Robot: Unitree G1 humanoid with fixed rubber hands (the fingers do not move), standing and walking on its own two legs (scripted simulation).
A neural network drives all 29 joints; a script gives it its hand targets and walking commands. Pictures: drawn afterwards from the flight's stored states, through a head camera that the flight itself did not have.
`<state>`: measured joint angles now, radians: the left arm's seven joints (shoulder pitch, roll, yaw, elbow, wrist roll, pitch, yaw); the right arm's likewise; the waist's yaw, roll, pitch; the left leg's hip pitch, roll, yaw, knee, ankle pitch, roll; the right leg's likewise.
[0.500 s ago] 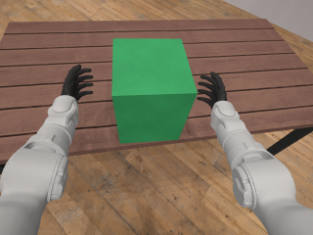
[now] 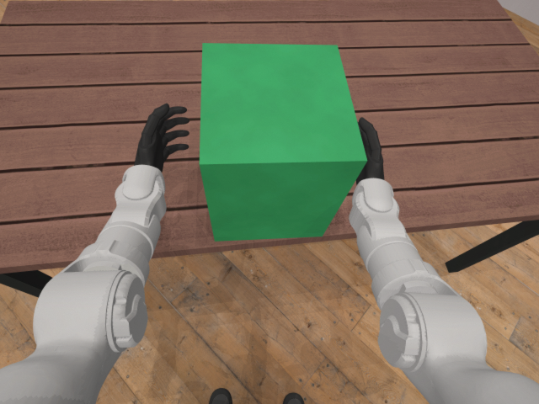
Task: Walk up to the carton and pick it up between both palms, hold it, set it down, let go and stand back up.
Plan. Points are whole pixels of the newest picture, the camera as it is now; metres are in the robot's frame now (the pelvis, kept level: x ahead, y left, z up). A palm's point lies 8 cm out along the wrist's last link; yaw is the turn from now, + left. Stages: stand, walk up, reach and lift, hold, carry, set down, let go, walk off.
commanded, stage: reach and lift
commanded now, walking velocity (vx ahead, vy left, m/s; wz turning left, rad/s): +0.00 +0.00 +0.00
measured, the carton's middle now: (270, 152) +0.51 +0.00 +0.00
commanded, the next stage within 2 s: none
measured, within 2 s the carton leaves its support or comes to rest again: neither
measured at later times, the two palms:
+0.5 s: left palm (172, 166) +0.45 +0.14 +0.03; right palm (366, 184) +0.43 -0.14 +0.03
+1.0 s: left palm (168, 173) +0.44 +0.15 +0.03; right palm (364, 191) +0.42 -0.14 +0.03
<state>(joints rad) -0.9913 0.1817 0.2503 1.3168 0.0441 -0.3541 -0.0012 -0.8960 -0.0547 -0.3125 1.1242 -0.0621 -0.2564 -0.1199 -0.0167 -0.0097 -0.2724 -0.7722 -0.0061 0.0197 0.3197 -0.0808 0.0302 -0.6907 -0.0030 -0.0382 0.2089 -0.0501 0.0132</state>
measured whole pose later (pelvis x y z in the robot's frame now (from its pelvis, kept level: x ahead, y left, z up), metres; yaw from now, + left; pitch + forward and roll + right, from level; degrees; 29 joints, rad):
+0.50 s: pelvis +0.02 -0.02 +0.01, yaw +3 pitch +23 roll -1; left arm -0.89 0.00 0.65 1.15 0.41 -0.29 -0.01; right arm -0.73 0.21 -0.66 0.83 -0.53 -0.27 -0.15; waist -0.02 0.00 -0.16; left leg -0.53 0.00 -0.02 0.18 -0.05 0.01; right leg -0.47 0.00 -0.07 0.13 -0.06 0.00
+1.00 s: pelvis +0.02 -0.01 +0.01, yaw +3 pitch +20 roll -1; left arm -0.85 -0.07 0.69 1.04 0.53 -0.21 0.01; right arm -0.71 0.26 -0.77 0.77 -0.65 -0.25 -0.10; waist -0.01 0.00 -0.14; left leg -0.47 -0.02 -0.02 0.16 -0.05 0.01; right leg -0.39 -0.01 -0.07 0.08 -0.05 0.00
